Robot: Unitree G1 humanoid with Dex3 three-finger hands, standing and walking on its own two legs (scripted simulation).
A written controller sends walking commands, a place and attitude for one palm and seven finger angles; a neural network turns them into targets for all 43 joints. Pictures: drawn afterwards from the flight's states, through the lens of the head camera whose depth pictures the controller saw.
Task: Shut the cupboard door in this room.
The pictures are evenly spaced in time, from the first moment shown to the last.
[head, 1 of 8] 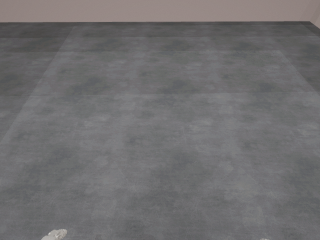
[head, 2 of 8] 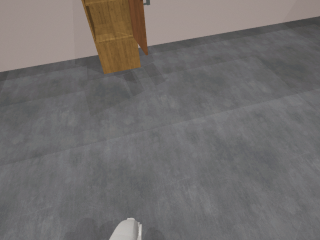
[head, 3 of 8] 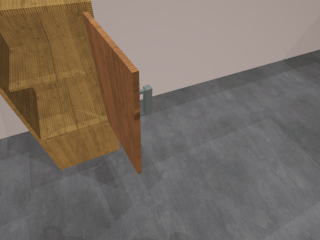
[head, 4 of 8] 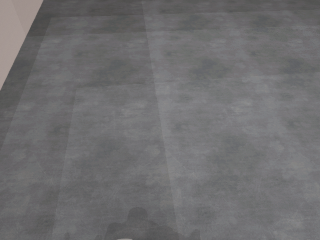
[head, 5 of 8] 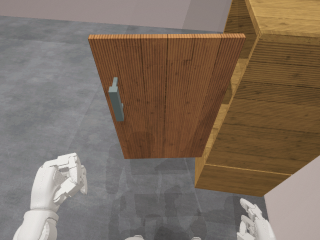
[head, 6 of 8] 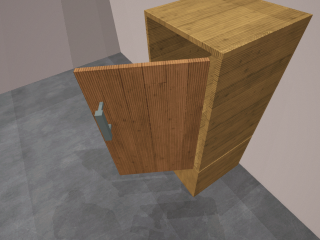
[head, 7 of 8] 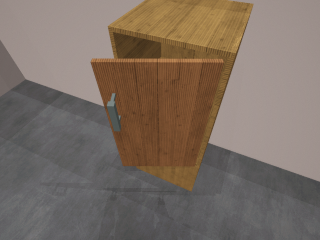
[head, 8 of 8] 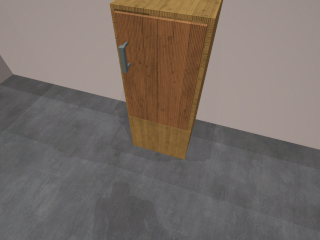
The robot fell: no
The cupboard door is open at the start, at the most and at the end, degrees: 97 99 0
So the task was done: yes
